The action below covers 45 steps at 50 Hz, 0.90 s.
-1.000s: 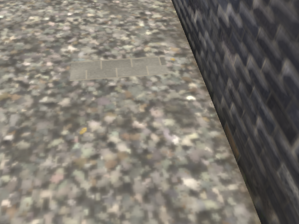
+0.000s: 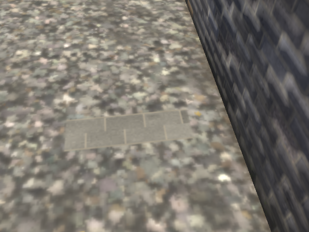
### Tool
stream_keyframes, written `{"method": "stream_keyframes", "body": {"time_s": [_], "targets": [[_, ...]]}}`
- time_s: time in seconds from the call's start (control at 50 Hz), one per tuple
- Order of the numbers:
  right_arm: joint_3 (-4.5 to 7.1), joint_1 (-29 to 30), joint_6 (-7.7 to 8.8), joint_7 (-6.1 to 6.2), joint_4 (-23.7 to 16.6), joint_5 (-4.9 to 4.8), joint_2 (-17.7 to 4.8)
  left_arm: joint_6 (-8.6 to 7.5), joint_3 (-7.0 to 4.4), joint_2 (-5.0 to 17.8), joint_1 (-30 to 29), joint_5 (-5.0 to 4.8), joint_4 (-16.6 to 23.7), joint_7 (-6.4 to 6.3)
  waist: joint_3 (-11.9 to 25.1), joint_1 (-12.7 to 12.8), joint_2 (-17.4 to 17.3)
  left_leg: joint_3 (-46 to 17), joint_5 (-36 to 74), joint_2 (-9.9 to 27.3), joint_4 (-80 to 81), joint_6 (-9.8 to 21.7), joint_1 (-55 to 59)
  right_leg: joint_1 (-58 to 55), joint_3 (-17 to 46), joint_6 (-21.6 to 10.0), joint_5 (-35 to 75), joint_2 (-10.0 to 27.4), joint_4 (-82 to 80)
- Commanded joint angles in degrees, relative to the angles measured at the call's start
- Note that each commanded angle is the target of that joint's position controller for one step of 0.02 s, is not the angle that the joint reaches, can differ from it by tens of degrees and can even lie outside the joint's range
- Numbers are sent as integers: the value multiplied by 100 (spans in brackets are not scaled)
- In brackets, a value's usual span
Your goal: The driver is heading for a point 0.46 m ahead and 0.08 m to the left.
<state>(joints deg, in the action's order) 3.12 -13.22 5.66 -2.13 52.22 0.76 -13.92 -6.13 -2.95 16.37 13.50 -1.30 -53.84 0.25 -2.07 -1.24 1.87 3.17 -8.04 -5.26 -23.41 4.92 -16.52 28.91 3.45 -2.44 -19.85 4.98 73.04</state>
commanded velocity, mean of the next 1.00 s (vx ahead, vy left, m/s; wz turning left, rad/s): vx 0.34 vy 0.00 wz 0.10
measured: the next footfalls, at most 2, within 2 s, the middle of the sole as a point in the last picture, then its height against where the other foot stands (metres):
right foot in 0.38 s outside the picture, level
left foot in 0.82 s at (120, 219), level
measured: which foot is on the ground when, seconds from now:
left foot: down 0.00-0.40, up 0.42-0.80, down 0.82-1.00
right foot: up 0.00-0.36, down 0.38-0.84, up 0.86-1.00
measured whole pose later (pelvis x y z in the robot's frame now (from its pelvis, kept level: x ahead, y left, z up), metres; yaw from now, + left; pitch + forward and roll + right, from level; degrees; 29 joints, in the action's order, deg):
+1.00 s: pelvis +0.42 +0.05 +0.00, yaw +6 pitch +1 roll +0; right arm 2.2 -8.3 1.7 -0.1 51.0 1.1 -11.9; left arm -0.3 -2.1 16.3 7.8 -0.7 -56.9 -2.2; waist -1.9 0.7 2.1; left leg 1.8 -6.7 -0.4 -27.3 2.2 -22.1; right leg 20.1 0.5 3.4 -32.2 3.1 52.3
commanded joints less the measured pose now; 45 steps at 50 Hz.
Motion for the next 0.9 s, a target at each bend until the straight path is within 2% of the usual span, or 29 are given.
{"method": "stream_keyframes", "body": {"time_s": [0.02,0.06,0.1,0.18,0.22,0.26,0.28,0.3,0.34,0.36,0.38,0.4,0.42,0.44,0.46,0.48,0.5,0.52,0.58,0.62,0.66,0.74,0.78,0.8,0.82,0.84,0.86,0.88,0.9], "targets": [[81,110,146,40,-251,-35,-578,109,-127,352,406,58,249,-29,337,334,-492,-1533,1464,1649,1400,968,427,371,167,66,448,450,-514],[107,-85,124,116,-178,-41,-728,148,-132,381,-25,138,420,-47,181,247,-440,-1280,1776,1581,1499,959,524,684,66,232,954,477,-1190],[105,-264,68,174,-131,-40,-784,147,-110,363,-473,144,567,-35,94,104,-450,-1065,1920,1464,1522,844,732,850,-31,312,1522,433,-2040],[123,-644,3,199,-11,-87,-946,97,2,245,-1344,67,762,44,-75,-241,-477,-822,1610,1347,1586,644,1077,618,-288,296,2302,176,-3509],[130,-872,-35,177,90,-108,-984,66,38,278,-1682,39,841,88,-203,-373,-457,-878,1480,1475,1527,700,1472,727,-340,253,2236,100,-3860],[143,-1017,-68,152,185,-104,-964,0,38,408,-1814,-16,823,129,-213,-448,-534,-863,1881,1636,1377,717,1923,684,-415,133,1937,15,-4061],[149,-1059,-95,157,228,-101,-967,-34,36,448,-1913,-12,853,154,-248,-428,-517,-892,2101,1723,1294,718,2100,666,-445,66,1775,-28,-4157],[161,-1089,-113,179,188,-50,-994,-76,4,552,-1789,33,813,154,-219,-358,-452,-1021,2321,1771,1159,696,2203,453,-468,17,1563,-90,-4247],[205,-859,-159,214,126,-46,-1153,-140,-131,828,-1196,62,661,122,141,70,-703,-1094,3758,1683,449,592,2330,-452,-591,-123,1261,-385,-4541],[204,-718,-172,213,92,-65,-1162,-156,-238,980,-543,114,445,72,518,426,-759,-945,3985,1461,-298,466,2151,-1344,-633,-205,1721,-432,-4820],[111,-566,-123,195,-92,-50,-927,-141,-352,1334,485,192,251,-48,1277,834,-557,-826,2797,1113,-1605,207,1157,-2970,237,-480,1994,361,-4570],[-30,-1357,-1,186,-125,-185,-324,-77,-502,1840,1170,305,117,-64,2097,610,841,-569,-50,248,-3761,-220,-956,-4916,2655,-1382,872,1759,-4900],[22,-1160,124,205,-121,-344,-593,-37,-344,1264,1083,237,137,-33,1988,704,964,-1158,-2629,243,-4600,-149,-1856,-4803,3405,-1406,274,1944,-5522],[122,-994,170,230,-180,-489,-876,-15,-257,969,656,153,215,-35,1183,601,917,-1208,-2329,603,-5059,-137,-2365,-4118,2659,-1085,-212,1850,-5681],[140,-738,132,266,-198,-413,-913,-24,-217,795,258,178,325,-35,740,506,488,-1076,-1826,894,-4956,-167,-2318,-3383,2004,-850,-56,1668,-5881],[166,-530,68,300,-228,-329,-832,-60,-162,652,-79,242,335,-34,301,373,254,-1016,-1408,963,-4621,-248,-2189,-2674,1450,-754,690,1452,-6070],[222,-616,-37,380,-195,-329,-798,-113,-111,561,-269,288,328,-29,100,236,228,-1120,-1074,1062,-4423,-302,-1804,-2244,932,-641,1554,1275,-6208],[223,-779,-118,417,-162,-331,-665,-126,-106,592,-346,330,266,-16,60,87,312,-1116,-1018,1029,-4323,-373,-1563,-1965,618,-665,2430,1205,-6226],[228,-826,-276,462,-249,-281,-445,-100,-102,694,-291,367,115,-47,87,-100,389,-982,-667,968,-3782,-575,-1566,-1751,-155,-840,4211,1126,-6182],[176,-543,-318,423,-375,-208,-292,-46,-77,686,-327,319,77,-106,136,-129,416,-789,59,1071,-2925,-646,-1516,-1752,-563,-729,4476,950,-6131],[91,-131,-332,345,-466,-169,-130,-2,-63,753,-311,272,68,-133,189,-22,456,-450,767,1037,-2091,-647,-1090,-1637,-882,-583,4373,727,-6081],[108,321,-358,271,-627,-135,-378,96,-112,1008,-38,144,-78,-80,263,127,523,-280,694,852,-1377,-586,-724,-2031,-745,-568,3927,932,-5768],[129,252,-327,254,-625,-81,-461,143,-127,1017,-209,20,-88,-81,260,-37,527,-228,687,779,-810,-435,-406,-2114,-682,-410,3668,983,-5338],[165,66,-313,258,-542,-49,-544,145,-121,966,-234,-21,-106,-89,330,-134,466,-191,818,689,-467,-339,-62,-2130,-664,-270,3526,876,-5032],[246,-258,-304,301,-426,-26,-782,138,-101,855,-14,19,-193,-88,498,-228,125,-298,1933,697,-112,-233,473,-2133,-762,-31,3303,582,-4538],[343,-559,-308,375,-381,1,-1251,82,-43,654,357,207,-197,-88,941,-121,-651,-805,4824,1255,-525,-35,1548,-1556,-1031,301,2225,125,-3707],[263,-596,-370,372,-358,89,-1133,56,146,108,955,284,-287,-64,1625,138,-1754,-1825,5501,2204,-452,966,2405,-850,-841,633,-346,-308,-2617],[204,-681,-455,274,-155,73,-937,188,158,60,720,81,-257,-75,1864,172,-1578,-2488,4642,2586,-20,1231,2145,-726,-402,722,-1995,-395,-1685],[153,-357,-381,189,-306,32,-807,342,60,421,450,-29,-264,-91,1572,111,-1049,-2277,3900,2451,-1,1115,1753,-499,-130,667,-2106,-197,-1310]]}}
